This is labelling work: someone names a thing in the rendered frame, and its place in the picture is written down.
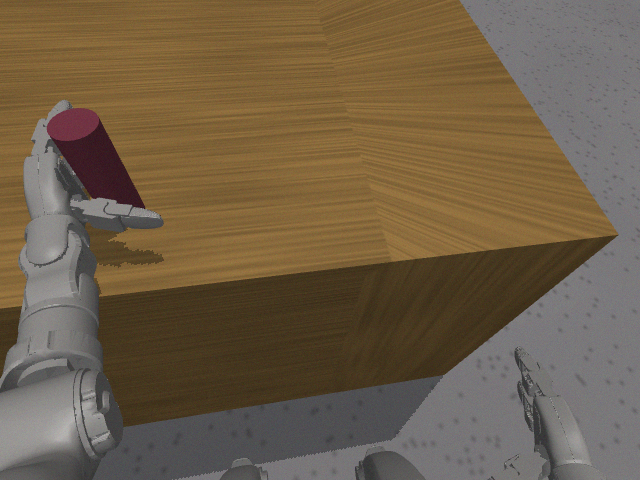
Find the can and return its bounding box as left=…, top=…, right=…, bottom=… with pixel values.
left=47, top=108, right=145, bottom=209

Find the right robot hand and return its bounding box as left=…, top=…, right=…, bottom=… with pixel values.
left=488, top=346, right=593, bottom=480

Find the left robot hand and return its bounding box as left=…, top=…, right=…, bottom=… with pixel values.
left=23, top=100, right=164, bottom=232

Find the left robot arm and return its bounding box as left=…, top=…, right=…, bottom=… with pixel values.
left=0, top=214, right=123, bottom=480

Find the right robot arm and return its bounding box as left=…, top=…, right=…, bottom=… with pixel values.
left=549, top=463, right=607, bottom=480

